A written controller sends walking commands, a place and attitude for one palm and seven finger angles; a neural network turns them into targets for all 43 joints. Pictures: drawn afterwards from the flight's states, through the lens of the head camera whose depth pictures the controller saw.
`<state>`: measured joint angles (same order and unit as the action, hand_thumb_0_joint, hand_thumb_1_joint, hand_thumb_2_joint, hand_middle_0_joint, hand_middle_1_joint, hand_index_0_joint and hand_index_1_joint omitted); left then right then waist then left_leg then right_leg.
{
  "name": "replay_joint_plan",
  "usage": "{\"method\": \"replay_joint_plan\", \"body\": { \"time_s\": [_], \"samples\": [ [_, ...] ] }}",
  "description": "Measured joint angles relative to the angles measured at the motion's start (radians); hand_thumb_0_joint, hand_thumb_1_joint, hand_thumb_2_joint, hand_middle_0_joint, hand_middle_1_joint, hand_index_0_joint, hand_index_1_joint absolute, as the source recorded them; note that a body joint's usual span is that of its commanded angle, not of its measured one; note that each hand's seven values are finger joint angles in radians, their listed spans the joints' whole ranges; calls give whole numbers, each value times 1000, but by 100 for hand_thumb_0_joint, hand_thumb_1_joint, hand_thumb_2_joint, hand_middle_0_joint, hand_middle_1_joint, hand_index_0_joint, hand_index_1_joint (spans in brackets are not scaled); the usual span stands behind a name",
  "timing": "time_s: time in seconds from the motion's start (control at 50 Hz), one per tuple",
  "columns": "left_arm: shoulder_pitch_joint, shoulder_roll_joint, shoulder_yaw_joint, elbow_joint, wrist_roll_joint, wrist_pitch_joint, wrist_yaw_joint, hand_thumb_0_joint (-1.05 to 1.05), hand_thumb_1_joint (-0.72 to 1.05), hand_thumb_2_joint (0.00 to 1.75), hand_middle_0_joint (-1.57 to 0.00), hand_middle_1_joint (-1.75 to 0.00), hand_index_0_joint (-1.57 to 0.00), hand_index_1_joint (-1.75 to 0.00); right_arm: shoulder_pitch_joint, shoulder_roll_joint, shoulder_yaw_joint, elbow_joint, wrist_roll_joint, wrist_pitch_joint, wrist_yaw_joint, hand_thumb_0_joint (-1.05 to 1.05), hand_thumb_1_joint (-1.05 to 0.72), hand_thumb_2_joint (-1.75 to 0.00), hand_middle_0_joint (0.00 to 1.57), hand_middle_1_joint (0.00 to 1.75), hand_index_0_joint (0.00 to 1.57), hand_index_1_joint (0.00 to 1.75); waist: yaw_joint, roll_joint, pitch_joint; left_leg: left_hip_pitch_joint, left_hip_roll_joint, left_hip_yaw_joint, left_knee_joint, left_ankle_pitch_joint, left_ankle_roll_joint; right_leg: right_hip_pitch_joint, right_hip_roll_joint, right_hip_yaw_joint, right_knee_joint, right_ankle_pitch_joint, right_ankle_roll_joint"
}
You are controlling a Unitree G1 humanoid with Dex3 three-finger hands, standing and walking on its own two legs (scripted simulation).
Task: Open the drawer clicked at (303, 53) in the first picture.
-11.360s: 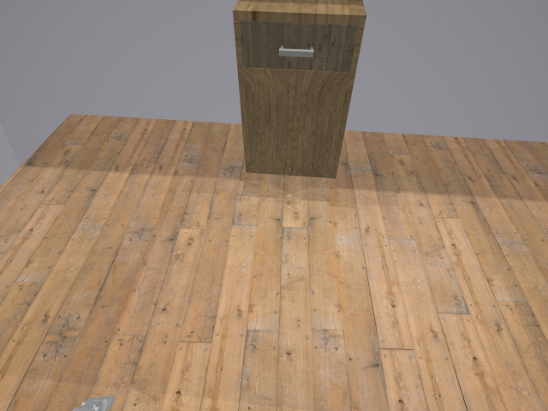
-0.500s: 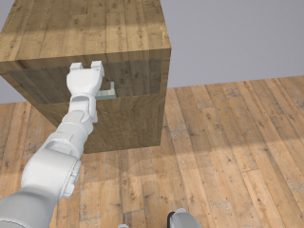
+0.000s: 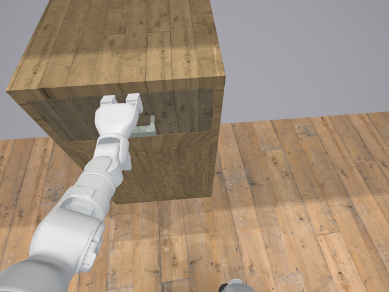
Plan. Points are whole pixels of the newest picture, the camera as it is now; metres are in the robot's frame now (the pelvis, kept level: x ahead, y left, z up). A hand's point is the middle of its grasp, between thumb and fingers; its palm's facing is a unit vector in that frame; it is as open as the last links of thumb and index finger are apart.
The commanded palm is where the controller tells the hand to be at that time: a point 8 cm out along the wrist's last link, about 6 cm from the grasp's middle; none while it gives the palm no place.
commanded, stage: lower the fingers behind the handle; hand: left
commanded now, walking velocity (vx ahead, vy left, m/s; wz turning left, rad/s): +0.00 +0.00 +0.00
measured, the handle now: (130, 126) +0.53 +0.16 -0.05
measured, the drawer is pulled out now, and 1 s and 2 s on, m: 0.00 0.00 0.00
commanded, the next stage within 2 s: close the thumb around the handle in 1.70 s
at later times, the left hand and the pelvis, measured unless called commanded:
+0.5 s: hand (131, 139) +0.46 +0.14 -0.01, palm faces -0.01 -0.01 -1.00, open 13.9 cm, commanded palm +0.45 +0.15 +0.03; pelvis -0.02 +0.00 -0.02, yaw +0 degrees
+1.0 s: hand (133, 144) +0.48 +0.15 -0.06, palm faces -0.04 -0.01 -1.00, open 13.8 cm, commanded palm +0.45 +0.15 +0.00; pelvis -0.02 +0.00 -0.04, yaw +0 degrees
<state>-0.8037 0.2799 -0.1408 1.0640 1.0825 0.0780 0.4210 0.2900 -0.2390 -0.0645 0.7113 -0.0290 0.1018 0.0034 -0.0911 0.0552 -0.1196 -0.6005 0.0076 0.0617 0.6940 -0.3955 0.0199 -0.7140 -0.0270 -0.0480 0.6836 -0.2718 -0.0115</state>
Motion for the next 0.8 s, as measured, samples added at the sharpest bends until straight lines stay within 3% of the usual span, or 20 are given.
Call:
{"method": "replay_joint_plan", "body": {
  "time_s": [0.1,0.26,0.42,0.54,0.64,0.8],
  "samples": [
    [-2,-3,9,9,11,-34,10,0,-49,30,-32,-120,-32,-120,-8,-5,6,3,-1,-9,-3,1,-90,-90,20,29,20,30,0,-9,-1,2,0,-2,3,1,-2,2,-1,-2,4,-1,-2],
    [-9,10,15,43,17,-13,32,0,-49,30,-32,-120,-31,-120,-14,-12,2,0,-2,-21,0,1,-90,-90,20,29,20,30,-9,-11,-3,-29,0,2,26,-1,-1,-30,-1,2,25,1,-3],
    [-27,9,15,62,33,-52,51,0,-49,30,-32,-120,-32,-120,4,-9,-3,16,-13,-41,2,1,-90,-90,20,29,20,30,-23,-11,-14,-101,-2,-3,84,-16,0,-96,-7,-1,75,-11,-3],
    [-69,12,35,116,38,-16,96,0,-49,30,-32,-120,-32,-120,5,-8,7,33,-18,-43,12,1,-90,-90,20,29,20,30,-45,-7,-19,-159,-1,2,133,-31,3,-156,-7,5,119,-20,-2],
    [-98,26,41,142,23,11,82,0,-49,30,-32,-120,-31,-120,14,-6,10,30,-17,-47,11,1,-90,-90,20,29,20,30,-59,-1,-18,-196,0,8,157,-37,6,-194,-6,11,140,-22,0],
    [-99,44,58,137,30,-27,69,0,-49,30,-32,-120,-31,-120,40,-11,10,30,-22,-62,11,1,-90,-90,20,29,20,30,-68,0,-31,-254,3,11,205,-58,7,-253,-4,15,184,-37,1]
  ]
}}
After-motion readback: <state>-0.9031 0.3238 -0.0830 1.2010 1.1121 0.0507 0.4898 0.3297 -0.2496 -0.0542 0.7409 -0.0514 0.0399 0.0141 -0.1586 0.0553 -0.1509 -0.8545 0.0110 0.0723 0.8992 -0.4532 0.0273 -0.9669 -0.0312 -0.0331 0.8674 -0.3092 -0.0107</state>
